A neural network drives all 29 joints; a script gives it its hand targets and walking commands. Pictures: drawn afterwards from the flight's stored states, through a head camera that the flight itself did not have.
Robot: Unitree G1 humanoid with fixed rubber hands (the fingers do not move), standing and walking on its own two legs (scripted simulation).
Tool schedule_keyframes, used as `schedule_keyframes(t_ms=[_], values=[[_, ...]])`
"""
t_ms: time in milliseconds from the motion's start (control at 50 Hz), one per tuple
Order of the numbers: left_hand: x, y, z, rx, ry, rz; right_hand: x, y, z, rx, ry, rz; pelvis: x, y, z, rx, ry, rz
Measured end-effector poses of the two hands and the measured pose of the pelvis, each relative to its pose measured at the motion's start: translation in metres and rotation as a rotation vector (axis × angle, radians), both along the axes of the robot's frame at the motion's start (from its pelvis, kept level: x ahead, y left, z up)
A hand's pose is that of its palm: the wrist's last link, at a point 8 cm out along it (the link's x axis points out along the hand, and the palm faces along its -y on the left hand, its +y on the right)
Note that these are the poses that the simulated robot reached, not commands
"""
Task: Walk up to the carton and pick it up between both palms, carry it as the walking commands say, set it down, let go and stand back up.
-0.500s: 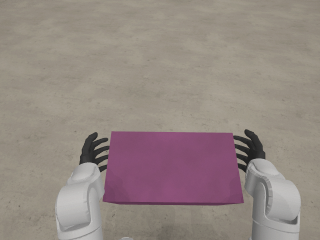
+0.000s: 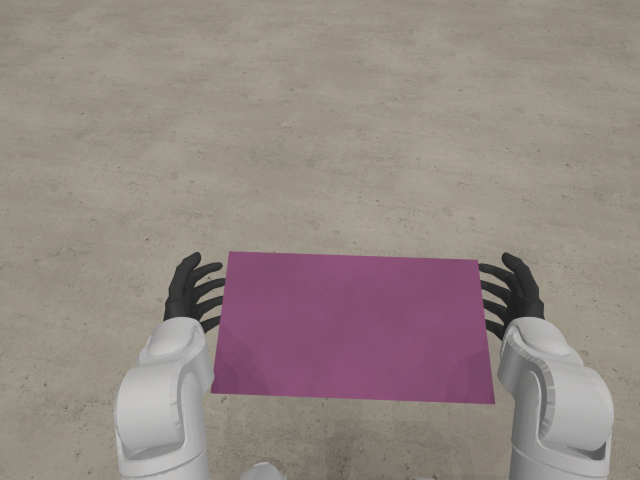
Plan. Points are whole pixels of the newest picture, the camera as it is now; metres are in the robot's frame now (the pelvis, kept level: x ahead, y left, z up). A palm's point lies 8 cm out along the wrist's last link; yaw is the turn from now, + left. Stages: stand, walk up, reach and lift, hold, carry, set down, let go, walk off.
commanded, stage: carry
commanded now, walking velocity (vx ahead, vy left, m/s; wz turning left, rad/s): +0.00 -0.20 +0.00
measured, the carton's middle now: (346, 334) +0.29 +0.00 -0.01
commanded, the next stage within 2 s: none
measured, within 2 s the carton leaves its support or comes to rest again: neither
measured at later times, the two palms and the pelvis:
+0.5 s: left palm (284, 352) +0.22 +0.07 +0.10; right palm out of the picture +0.24 -0.29 +0.09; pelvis -0.02 -0.12 +0.00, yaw +0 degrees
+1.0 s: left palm (402, 416) +0.17 -0.04 +0.09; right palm out of the picture +0.20 -0.39 +0.09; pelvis -0.06 -0.24 +0.01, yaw +1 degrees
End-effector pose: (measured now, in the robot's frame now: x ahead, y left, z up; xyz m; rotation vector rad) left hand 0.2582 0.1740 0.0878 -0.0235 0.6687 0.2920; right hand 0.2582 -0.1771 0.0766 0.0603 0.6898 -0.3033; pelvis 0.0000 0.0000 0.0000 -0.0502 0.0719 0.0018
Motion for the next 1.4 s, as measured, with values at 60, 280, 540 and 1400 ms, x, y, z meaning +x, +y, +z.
schedule_keyframes(t_ms=[60, 280, 540, 1400], values=[[-0.004, -0.019, 0.0, 0.009, 0.031, -0.015, -0.01, -0.019, -0.002, 0.014, 0.029, -0.013, 0.0, -0.014, 0.004, 0.03, 0.009, 0.018], [-0.023, -0.038, -0.005, -0.065, -0.023, 0.042, -0.008, -0.038, 0.022, -0.053, -0.025, 0.044, -0.01, -0.051, 0.002, 0.04, 0.005, 0.011], [-0.032, -0.127, 0.012, 0.015, -0.032, 0.016, -0.027, -0.127, 0.006, 0.015, -0.03, 0.02, -0.019, -0.13, -0.002, 0.025, -0.026, 0.014], [-0.109, -0.356, 0.003, -0.007, -0.014, 0.021, -0.101, -0.356, 0.011, 0.005, -0.015, 0.02, -0.098, -0.362, 0.0, 0.037, 0.0, 0.049]])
